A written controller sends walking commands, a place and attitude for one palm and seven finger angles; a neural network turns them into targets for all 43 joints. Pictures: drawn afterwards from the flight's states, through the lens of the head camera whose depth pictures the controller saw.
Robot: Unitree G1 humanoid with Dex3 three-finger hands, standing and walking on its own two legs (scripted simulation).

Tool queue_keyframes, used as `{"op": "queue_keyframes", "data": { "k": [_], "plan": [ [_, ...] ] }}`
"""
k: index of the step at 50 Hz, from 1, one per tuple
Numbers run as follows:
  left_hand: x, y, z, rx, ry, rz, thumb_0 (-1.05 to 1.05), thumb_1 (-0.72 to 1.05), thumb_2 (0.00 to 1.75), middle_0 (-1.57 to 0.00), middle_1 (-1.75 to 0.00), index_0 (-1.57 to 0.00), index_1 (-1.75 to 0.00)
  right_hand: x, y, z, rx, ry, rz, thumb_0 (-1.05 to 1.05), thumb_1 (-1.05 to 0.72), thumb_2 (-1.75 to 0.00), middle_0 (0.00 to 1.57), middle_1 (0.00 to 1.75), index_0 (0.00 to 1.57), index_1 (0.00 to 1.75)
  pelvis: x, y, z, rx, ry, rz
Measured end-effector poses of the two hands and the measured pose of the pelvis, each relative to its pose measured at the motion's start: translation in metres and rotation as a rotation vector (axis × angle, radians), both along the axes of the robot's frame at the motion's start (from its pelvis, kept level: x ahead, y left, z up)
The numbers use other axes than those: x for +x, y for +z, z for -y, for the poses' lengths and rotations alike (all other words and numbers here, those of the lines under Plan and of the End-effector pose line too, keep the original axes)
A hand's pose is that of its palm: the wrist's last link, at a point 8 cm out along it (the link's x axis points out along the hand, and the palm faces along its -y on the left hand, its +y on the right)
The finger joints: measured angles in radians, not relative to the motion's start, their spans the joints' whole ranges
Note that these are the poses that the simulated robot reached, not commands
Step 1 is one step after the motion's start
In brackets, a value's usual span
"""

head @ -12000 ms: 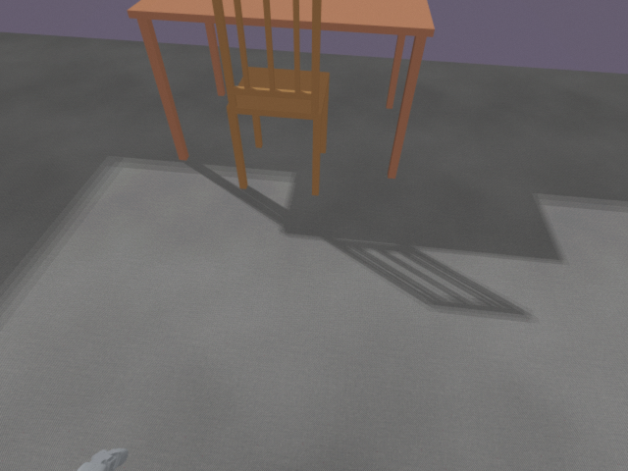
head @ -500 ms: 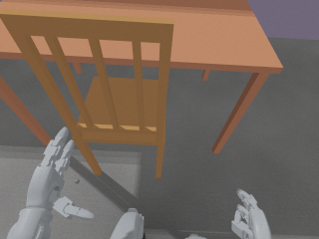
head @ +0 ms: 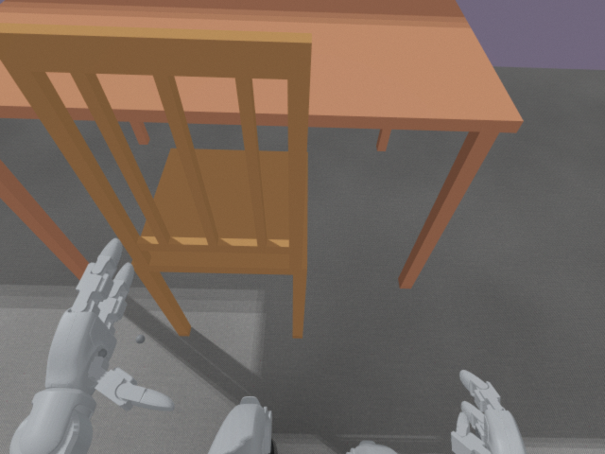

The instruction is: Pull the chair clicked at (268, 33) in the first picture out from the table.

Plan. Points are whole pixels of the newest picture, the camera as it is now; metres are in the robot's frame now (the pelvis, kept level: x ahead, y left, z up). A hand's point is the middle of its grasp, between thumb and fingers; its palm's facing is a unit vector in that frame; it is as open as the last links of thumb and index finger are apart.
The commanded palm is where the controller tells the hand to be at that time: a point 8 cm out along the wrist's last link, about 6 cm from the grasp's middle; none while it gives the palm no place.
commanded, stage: raise the hand toward the chair's back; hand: left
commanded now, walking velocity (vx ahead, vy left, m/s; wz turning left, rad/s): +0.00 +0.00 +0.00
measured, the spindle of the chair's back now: (194, 177) +0.52 +0.21 +0.03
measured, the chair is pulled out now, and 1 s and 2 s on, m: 0.00 0.00 0.00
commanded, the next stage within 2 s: aim the fingers beside a spindle in 0.06 s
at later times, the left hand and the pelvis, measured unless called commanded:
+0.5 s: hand (157, 310) +0.28 +0.20 +0.04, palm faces +0.01 -1.00 -0.05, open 16.9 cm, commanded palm +0.26 +0.25 +0.04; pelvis +0.01 -0.01 -0.01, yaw -1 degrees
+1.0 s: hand (175, 290) +0.33 +0.19 +0.01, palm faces +0.02 -1.00 -0.04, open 16.9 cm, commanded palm +0.31 +0.25 +0.02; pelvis +0.01 +0.00 -0.02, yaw -1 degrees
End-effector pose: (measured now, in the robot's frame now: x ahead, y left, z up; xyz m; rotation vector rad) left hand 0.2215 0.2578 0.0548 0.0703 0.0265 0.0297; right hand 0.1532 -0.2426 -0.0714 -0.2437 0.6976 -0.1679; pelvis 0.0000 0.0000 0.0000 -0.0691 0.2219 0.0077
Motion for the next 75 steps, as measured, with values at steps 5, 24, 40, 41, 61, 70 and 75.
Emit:
{"op": "queue_keyframes", "data": {
  "k": [5, 24, 40, 41, 61, 70, 75],
  "plan": [
    [-0.004, 0.001, 0.006, -0.006, -0.014, -0.029, -0.01, -0.50, 0.31, -0.06, -0.09, -0.06, -0.08, 0.005, 0.003, -0.003, 0.015, -0.001, 0.021, 0.02, -0.90, -0.89, 0.20, 0.30, 0.20, 0.30, 0.001, 0.003, 0.001, 0.004, -0.002, 0.003],
    [0.038, -0.013, 0.006, -0.023, -0.021, 0.000, -0.01, -0.50, 0.30, -0.06, -0.09, -0.06, -0.08, 0.005, -0.011, 0.008, -0.017, -0.001, -0.031, 0.01, -0.90, -0.89, 0.21, 0.30, 0.21, 0.30, 0.007, -0.006, 0.006, 0.003, -0.008, -0.037],
    [0.061, -0.028, 0.005, -0.028, -0.010, 0.005, -0.01, -0.50, 0.31, -0.06, -0.08, -0.06, -0.08, -0.003, -0.025, 0.009, -0.024, -0.019, -0.112, 0.01, -0.90, -0.89, 0.21, 0.30, 0.20, 0.30, 0.013, -0.013, 0.000, 0.003, -0.019, -0.076],
    [0.063, -0.025, 0.007, -0.027, -0.017, 0.018, -0.01, -0.50, 0.31, -0.05, -0.08, -0.06, -0.08, -0.003, -0.025, 0.008, -0.023, -0.018, -0.112, 0.01, -0.90, -0.89, 0.20, 0.30, 0.20, 0.30, 0.013, -0.013, 0.000, 0.003, -0.019, -0.077],
    [0.106, -0.039, 0.009, -0.025, -0.010, 0.041, -0.01, -0.50, 0.30, -0.05, -0.08, -0.06, -0.08, -0.020, -0.043, 0.008, -0.025, -0.028, -0.196, 0.01, -0.90, -0.89, 0.21, 0.30, 0.21, 0.30, 0.006, -0.025, -0.001, -0.002, -0.028, -0.110],
    [0.118, -0.057, 0.014, -0.037, -0.003, -0.018, -0.01, -0.50, 0.31, -0.06, -0.09, -0.06, -0.08, -0.037, -0.049, 0.014, -0.026, -0.068, -0.246, 0.01, -0.90, -0.89, 0.21, 0.30, 0.20, 0.30, 0.005, -0.029, -0.001, 0.002, -0.040, -0.124],
    [0.123, -0.045, 0.013, -0.018, 0.018, 0.059, -0.01, -0.50, 0.31, -0.06, -0.09, -0.06, -0.08, -0.044, -0.054, 0.015, -0.022, -0.068, -0.278, 0.01, -0.90, -0.89, 0.20, 0.30, 0.20, 0.30, 0.004, -0.030, 0.000, 0.002, -0.039, -0.127]
  ]
}}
